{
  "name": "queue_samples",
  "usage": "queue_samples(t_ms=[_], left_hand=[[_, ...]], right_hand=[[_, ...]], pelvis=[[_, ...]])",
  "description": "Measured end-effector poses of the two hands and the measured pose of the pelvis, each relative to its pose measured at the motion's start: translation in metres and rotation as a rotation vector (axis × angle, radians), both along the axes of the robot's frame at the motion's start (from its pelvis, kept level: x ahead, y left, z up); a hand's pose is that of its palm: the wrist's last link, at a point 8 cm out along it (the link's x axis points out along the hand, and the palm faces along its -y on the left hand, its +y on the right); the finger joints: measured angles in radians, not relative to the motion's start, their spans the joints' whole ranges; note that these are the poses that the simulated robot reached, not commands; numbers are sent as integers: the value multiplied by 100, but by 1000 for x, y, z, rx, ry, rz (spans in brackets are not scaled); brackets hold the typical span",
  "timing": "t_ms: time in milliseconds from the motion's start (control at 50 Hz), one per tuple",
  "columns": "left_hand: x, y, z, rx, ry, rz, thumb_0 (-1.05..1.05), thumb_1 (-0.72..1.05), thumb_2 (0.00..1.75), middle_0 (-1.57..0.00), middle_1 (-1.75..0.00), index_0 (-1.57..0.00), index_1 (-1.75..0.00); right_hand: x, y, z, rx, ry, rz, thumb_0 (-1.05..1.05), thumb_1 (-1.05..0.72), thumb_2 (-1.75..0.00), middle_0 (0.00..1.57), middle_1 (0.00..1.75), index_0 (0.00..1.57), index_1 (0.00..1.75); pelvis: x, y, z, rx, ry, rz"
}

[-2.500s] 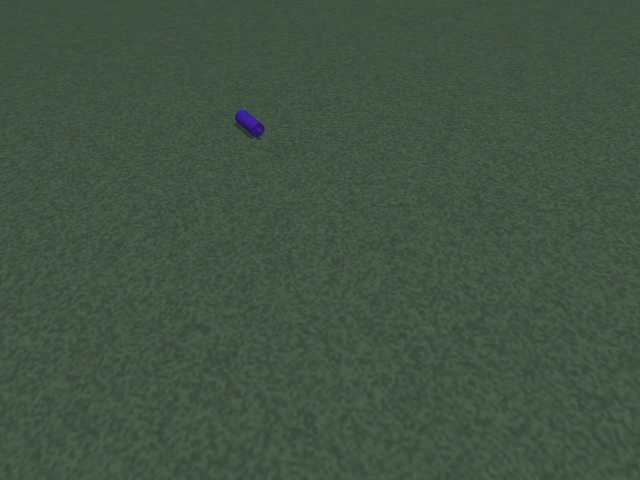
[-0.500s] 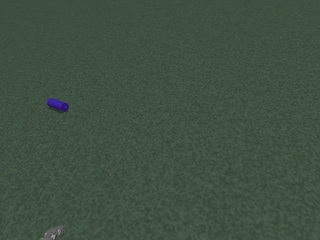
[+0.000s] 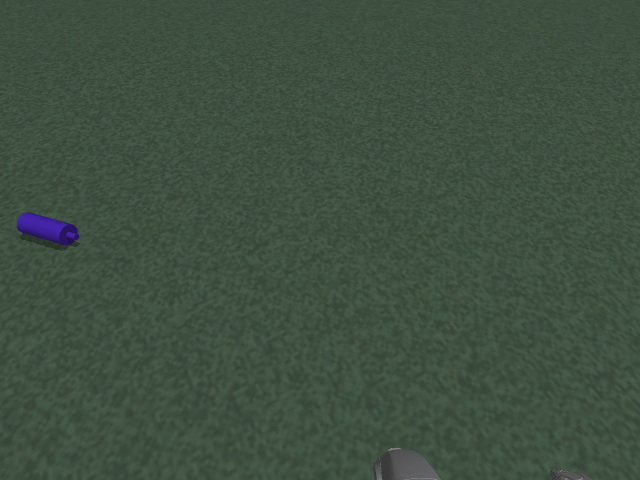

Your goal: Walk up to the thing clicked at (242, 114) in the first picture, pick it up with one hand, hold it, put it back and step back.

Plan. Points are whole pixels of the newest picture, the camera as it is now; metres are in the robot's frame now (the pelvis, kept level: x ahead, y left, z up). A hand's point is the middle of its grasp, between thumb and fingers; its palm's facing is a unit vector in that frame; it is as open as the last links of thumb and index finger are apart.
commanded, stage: walk up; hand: left
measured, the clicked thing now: (51, 229) +1.10 +0.99 -0.72
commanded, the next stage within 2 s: none
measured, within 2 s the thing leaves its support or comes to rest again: neither
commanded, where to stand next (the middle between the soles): +0.65 +0.85 m, yaw -19 degrees
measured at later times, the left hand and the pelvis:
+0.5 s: hand (8, 419) +0.25 +0.43 -0.10, palm faces -0.07 -0.82 -0.57, open 7.4 cm; pelvis +0.17 +0.13 -0.01, yaw -5 degrees
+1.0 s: hand out of the picture +0.47 +0.58 -0.14, palm faces -0.25 -0.83 -0.50, open 7.4 cm; pelvis +0.32 +0.32 -0.01, yaw -12 degrees
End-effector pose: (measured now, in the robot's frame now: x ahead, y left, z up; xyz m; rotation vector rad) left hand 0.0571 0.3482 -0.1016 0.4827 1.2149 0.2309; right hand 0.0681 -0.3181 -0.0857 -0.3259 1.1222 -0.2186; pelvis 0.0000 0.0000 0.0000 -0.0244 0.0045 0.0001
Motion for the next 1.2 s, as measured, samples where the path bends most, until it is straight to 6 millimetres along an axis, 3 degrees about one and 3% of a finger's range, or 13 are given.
queue_samples(t_ms=[140, 240, 320, 480, 600, 720, 780, 880, 1020, 1100, 1200], left_hand=[[103, 16, 18, 0, -77, -85, 0, 90, 90, -20, -30, -21, -30], [165, 25, 22, 34, -161, -127, 0, 90, 90, -20, -30, -21, -30], [183, 43, 29, 65, -216, -97, 0, 90, 90, -20, -30, -21, -30], [182, 104, 46, 103, -137, -54, 0, 90, 90, -21, -30, -21, -30], [196, 176, 37, 126, -44, -57, 0, 89, 90, -21, -30, -22, -30], [244, 263, 0, 147, 22, -60, 0, 89, 90, -21, -30, -21, -30], [280, 272, -5, 114, 29, -76, 1, 90, 90, -20, -30, -21, -30], [347, 268, 3, 31, -21, -155, 1, 90, 90, -20, -30, -21, -30], [423, 270, 11, 19, -85, -250, 0, 90, 90, -20, -30, -21, -30], [444, 289, 14, 62, -142, -254, 0, 90, 90, -21, -30, -21, -30], [449, 328, 34, 106, -196, -183, 0, 90, 90, -21, -30, -22, -30]], right_hand=[[-1, 32, -16, 20, 64, -97, 1, -90, -90, 20, 30, 20, 30], [31, 52, -53, 67, 72, -120, 1, -90, -90, 20, 30, 20, 30], [76, 80, -64, 107, 68, -67, 1, -90, -90, 20, 30, 20, 30], [159, 114, -45, 103, -14, -18, 1, -90, -90, 20, 30, 20, 30], [196, 144, -35, 30, 7, -32, 1, -90, -90, 20, 30, 20, 30], [225, 203, -27, -50, 8, -58, 1, -91, -90, 19, 30, 20, 30], [223, 234, -17, -41, 10, -110, 1, -90, -90, 20, 30, 20, 30], [214, 274, -6, -28, 49, -185, 1, -90, -90, 20, 30, 20, 30], [220, 315, -33, 21, 89, -247, 1, -90, -90, 20, 30, 20, 30], [248, 338, -59, 62, 81, -252, 1, -90, -90, 20, 30, 20, 30], [291, 372, -62, 105, 73, -179, 1, -90, -90, 20, 30, 20, 30]], pelvis=[[59, 38, 2, 37, -19, -41], [100, 56, -17, 35, -34, -72], [122, 70, -19, 1, -48, -67], [167, 119, -6, 1, -51, -92], [204, 175, -13, -20, -24, -109], [241, 238, -32, 7, -20, -133], [260, 258, -21, -13, -13, -149], [289, 287, -3, 0, -13, -168], [327, 321, -9, 29, -28, -209], [344, 338, -22, -14, -44, -226], [362, 364, -15, -11, -61, -207]])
